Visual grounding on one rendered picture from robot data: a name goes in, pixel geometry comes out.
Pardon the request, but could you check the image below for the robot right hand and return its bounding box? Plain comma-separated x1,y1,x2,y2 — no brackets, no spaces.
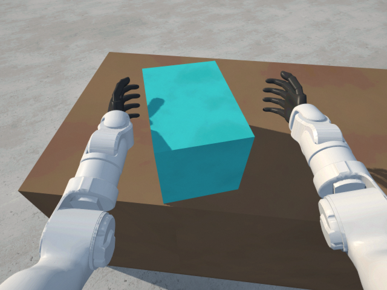
262,71,307,123

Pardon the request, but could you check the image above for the left robot upper arm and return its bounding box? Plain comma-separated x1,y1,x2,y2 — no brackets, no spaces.
0,207,115,290

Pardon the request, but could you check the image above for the pedestal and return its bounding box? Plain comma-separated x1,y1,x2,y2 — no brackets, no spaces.
18,52,387,290

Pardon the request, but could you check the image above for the carton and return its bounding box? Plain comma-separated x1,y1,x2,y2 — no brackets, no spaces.
142,61,255,204

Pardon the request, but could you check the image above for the right robot upper arm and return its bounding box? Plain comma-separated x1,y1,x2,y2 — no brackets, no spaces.
318,187,387,290

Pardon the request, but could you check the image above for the robot left hand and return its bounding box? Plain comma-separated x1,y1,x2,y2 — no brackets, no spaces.
108,77,140,119

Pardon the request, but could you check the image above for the right robot forearm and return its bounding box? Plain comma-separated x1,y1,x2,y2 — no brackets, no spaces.
289,104,387,200

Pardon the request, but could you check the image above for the left robot forearm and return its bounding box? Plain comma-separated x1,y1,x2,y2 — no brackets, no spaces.
39,110,134,258

